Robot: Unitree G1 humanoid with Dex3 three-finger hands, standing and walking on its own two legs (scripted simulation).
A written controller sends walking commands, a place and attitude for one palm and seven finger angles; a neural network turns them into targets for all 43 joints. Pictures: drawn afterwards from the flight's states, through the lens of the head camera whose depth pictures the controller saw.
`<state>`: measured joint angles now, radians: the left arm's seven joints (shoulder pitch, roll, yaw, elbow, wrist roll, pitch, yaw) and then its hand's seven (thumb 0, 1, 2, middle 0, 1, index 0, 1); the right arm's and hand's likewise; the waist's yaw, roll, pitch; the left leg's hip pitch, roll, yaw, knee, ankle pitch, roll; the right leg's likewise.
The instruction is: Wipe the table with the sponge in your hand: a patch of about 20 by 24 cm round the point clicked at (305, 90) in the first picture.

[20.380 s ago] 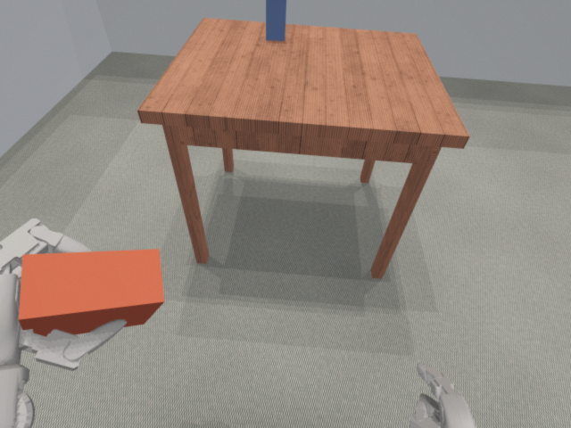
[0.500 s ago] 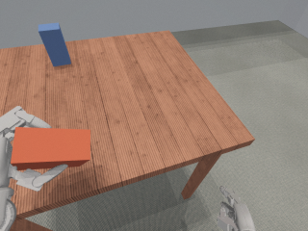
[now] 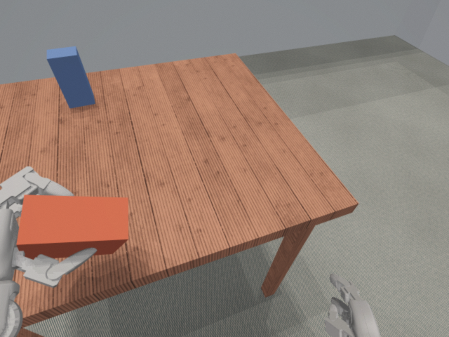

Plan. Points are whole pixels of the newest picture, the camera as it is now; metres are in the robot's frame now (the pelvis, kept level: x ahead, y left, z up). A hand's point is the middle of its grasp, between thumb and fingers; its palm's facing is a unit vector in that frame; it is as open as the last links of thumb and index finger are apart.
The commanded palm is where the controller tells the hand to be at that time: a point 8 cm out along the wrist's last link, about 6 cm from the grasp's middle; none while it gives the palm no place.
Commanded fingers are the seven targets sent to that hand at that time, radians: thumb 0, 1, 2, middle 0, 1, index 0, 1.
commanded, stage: look again from close up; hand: left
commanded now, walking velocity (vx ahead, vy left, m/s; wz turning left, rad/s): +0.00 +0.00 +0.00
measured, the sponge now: (90, 228) +0.23 +0.21 +0.13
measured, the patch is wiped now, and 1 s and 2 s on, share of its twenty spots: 0.00 0.00 0.00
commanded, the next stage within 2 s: shuffle to correct the standing spot in 0.12 s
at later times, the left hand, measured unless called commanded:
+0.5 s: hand (68, 217) +0.23 +0.24 +0.15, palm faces +0.36 -0.86 -0.36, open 10.0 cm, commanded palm +0.17 +0.27 +0.17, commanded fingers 0.00 0.10 1.30 -1.20 -1.60 -1.20 -1.60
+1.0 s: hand (129, 214) +0.25 +0.16 +0.15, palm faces +0.35 -0.87 -0.36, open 10.0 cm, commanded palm +0.19 +0.20 +0.17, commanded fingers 0.00 0.10 1.30 -1.20 -1.60 -1.20 -1.60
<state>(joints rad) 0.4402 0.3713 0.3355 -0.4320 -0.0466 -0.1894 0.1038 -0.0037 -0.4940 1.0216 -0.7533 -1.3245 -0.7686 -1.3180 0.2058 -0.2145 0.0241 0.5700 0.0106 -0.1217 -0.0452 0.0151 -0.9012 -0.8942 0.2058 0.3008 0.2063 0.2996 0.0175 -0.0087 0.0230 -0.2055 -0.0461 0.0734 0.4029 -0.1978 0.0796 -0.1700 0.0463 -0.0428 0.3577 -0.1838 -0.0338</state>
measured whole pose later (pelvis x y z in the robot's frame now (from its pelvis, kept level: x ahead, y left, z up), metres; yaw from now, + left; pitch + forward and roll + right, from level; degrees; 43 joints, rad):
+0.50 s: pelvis +0.01 -0.01 +0.00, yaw +0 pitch +0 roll -1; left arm 0.42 0.38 0.34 -0.45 -0.07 -0.15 0.10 0.00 -0.49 1.02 -0.75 -1.33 -0.77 -1.32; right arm 0.19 -0.19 0.03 0.56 0.01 -0.09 -0.04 0.01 -0.90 -0.89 0.21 0.30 0.21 0.30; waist 0.02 -0.04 0.03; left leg -0.20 -0.04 0.07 0.40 -0.21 0.06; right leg -0.17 0.05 -0.04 0.39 -0.22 -0.05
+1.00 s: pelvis +0.03 -0.08 -0.01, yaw +0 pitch +1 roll +0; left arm 0.45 0.37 0.34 -0.48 -0.09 -0.11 0.10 0.00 -0.49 1.02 -0.75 -1.33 -0.76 -1.32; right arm 0.22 -0.22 0.00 0.57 0.03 -0.06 -0.04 0.01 -0.90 -0.89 0.21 0.30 0.21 0.30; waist 0.00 -0.01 0.01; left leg -0.26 0.05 0.03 0.57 -0.31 0.01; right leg -0.19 0.14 -0.08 0.44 -0.27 -0.15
